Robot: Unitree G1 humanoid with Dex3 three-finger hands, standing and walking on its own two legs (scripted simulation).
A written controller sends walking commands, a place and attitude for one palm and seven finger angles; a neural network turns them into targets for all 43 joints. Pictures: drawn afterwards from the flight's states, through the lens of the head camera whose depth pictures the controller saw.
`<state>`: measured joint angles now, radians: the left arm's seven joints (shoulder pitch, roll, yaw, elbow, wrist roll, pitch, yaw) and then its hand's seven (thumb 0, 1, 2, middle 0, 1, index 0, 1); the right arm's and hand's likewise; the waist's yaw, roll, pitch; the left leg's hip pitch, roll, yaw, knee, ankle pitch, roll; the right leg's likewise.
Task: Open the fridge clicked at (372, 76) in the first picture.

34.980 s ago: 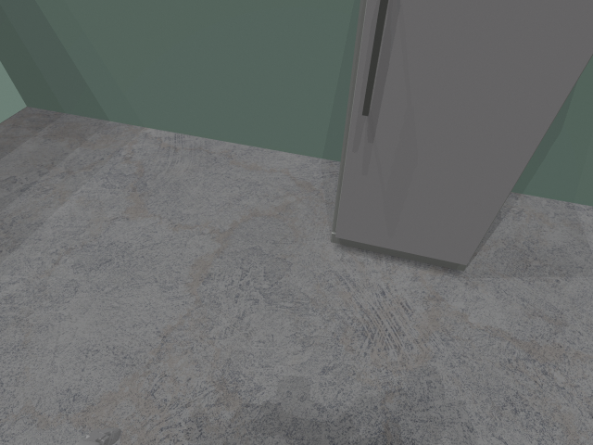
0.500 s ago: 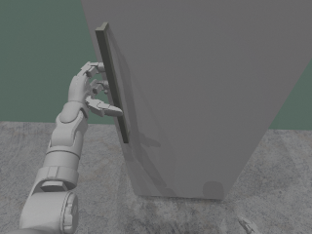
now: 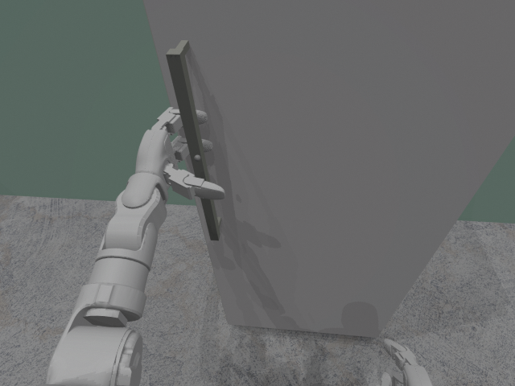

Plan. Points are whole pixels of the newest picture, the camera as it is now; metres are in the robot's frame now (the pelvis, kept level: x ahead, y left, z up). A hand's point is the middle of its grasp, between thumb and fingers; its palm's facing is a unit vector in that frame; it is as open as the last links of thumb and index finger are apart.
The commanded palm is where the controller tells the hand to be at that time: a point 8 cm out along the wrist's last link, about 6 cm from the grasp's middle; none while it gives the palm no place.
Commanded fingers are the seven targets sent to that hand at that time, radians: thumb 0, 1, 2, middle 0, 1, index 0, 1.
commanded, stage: move the hooked fingers beside the handle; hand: left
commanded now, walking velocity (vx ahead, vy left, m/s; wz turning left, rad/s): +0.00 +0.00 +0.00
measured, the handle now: (202, 162) +0.45 +0.13 +0.13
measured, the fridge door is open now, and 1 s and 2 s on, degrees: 0 0 0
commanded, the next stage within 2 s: none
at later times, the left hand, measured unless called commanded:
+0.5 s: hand (179, 158) +0.40 +0.15 +0.18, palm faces +0.02 -1.00 -0.02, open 13.9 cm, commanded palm +0.37 +0.19 +0.17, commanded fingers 0.00 -0.50 0.30 -0.30 -1.20 -0.30 -1.20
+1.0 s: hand (172, 161) +0.39 +0.16 +0.18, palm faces +0.00 -1.00 -0.02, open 13.9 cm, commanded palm +0.36 +0.21 +0.17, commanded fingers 0.00 -0.50 0.30 -0.30 -1.20 -0.30 -1.20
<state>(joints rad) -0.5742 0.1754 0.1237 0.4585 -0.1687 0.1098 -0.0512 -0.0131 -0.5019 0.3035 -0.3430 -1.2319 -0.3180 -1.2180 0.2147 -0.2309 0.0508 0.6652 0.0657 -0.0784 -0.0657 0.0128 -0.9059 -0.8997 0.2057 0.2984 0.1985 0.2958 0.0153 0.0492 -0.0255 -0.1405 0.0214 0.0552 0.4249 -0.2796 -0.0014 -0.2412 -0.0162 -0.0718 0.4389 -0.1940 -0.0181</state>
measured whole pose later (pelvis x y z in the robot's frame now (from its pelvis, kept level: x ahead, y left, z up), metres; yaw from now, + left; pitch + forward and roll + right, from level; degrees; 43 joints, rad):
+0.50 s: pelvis +0.00 +0.00 +0.00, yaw +0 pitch -1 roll +0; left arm -0.55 0.24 0.18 0.44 -0.18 0.14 -0.09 -0.01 -0.50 0.30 -0.32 -1.21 -0.31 -1.21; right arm 0.23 -0.24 0.05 0.65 0.07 -0.04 -0.08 0.01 -0.91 -0.90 0.21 0.30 0.20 0.30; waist 0.00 0.04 -0.02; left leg -0.12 0.03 0.06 0.41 -0.28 0.00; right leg -0.22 -0.01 -0.07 0.42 -0.18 -0.02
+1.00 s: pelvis +0.00 +0.01 +0.00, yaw +0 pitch -1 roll +0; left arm -0.52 0.25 0.18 0.41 -0.18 0.14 -0.12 -0.01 -0.50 0.30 -0.31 -1.20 -0.31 -1.20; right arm 0.23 -0.24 0.05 0.64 0.07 -0.05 -0.07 0.01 -0.91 -0.90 0.21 0.30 0.20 0.30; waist 0.01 0.04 -0.02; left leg -0.12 0.02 0.06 0.41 -0.28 0.01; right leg -0.22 -0.02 -0.06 0.41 -0.18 -0.01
